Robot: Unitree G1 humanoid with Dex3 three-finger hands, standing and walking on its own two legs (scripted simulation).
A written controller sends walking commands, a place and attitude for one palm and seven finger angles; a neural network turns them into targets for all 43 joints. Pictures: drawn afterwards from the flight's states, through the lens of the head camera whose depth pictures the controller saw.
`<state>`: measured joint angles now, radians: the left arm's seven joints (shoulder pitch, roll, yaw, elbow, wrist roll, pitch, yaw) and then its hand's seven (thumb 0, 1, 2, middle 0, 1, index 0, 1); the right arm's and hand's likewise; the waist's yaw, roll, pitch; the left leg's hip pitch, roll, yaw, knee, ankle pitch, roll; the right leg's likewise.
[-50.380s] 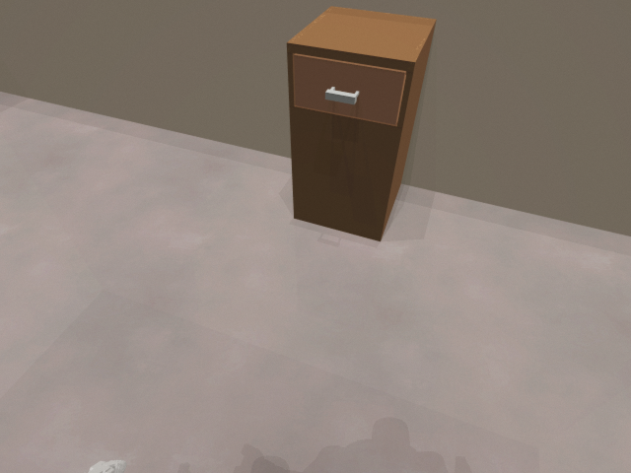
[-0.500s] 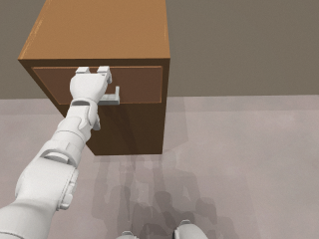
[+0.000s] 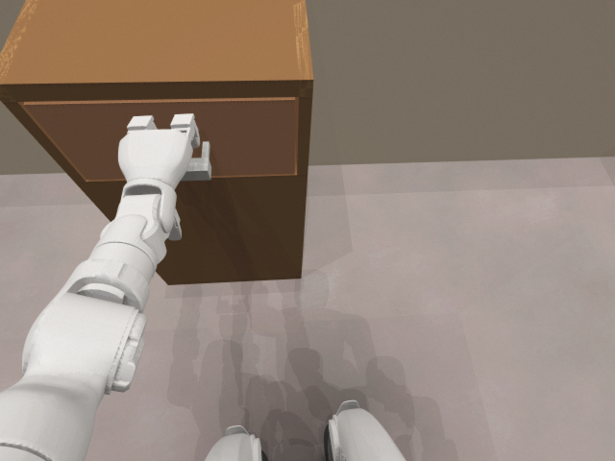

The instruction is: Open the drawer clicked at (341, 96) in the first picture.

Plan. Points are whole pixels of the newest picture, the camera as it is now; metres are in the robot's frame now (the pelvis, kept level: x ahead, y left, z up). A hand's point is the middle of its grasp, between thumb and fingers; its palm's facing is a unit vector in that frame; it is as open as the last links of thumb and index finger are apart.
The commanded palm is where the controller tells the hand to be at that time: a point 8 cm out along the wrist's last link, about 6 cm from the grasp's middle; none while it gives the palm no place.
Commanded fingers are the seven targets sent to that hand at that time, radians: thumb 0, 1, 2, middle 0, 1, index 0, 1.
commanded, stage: lower the fingers behind the handle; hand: left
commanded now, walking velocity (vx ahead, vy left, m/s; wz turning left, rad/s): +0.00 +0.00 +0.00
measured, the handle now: (177, 159) +0.57 +0.14 -0.03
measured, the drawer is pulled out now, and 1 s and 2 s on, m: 0.00 0.00 0.00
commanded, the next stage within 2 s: lift the fingers back up to retry in 1.06 s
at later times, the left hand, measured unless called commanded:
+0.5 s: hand (174, 183) +0.52 +0.14 -0.03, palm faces -0.02 -0.01 -1.00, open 13.8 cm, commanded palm +0.51 +0.14 +0.01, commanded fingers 0.00 -0.50 0.30 -0.30 -1.20 -0.30 -1.20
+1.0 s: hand (175, 184) +0.52 +0.14 -0.03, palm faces -0.02 +0.00 -1.00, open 13.8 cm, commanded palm +0.51 +0.14 +0.00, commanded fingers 0.00 -0.50 0.30 -0.30 -1.20 -0.30 -1.20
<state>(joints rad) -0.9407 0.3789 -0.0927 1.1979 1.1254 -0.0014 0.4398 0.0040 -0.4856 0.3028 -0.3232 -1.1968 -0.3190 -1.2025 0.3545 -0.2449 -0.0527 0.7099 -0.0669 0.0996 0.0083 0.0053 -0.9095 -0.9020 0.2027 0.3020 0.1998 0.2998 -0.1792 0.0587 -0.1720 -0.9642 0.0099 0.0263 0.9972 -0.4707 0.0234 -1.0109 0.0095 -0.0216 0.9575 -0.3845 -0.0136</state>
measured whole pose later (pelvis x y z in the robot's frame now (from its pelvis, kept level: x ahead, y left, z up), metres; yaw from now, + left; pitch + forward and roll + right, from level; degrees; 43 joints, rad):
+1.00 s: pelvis -0.03 +0.00 -0.04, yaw +0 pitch +29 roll -1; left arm -1.08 0.44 -0.11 1.23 1.13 0.05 0.41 0.00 -0.49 0.30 -0.32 -1.25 -0.29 -1.25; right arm 0.34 -0.25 -0.01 0.68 -0.05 0.06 0.00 0.00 -0.91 -0.90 0.20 0.30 0.20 0.30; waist -0.22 0.07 -0.18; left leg -1.21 0.01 0.02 1.21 -0.51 0.03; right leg -1.25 0.01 -0.03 1.15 -0.41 -0.01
